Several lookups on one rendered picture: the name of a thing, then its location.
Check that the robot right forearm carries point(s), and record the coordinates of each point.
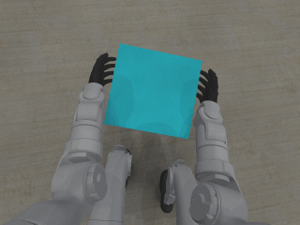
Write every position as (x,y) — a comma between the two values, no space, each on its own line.
(213,164)

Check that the left robot upper arm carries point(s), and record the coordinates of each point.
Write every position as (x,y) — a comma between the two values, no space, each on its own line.
(76,188)

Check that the right robot hand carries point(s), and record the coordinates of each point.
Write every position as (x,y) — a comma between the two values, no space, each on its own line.
(210,92)

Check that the carton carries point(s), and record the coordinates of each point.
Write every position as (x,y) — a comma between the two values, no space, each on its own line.
(153,91)

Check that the robot left forearm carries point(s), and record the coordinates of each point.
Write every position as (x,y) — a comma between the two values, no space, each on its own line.
(87,127)

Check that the right robot foot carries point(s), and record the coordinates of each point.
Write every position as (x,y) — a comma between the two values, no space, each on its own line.
(165,207)

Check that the left robot shin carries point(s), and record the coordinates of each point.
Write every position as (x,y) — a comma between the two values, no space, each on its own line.
(118,147)

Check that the left robot hand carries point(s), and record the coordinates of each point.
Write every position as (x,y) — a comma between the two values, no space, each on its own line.
(97,74)

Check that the right robot upper arm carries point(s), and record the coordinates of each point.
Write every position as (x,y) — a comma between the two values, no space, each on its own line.
(214,204)

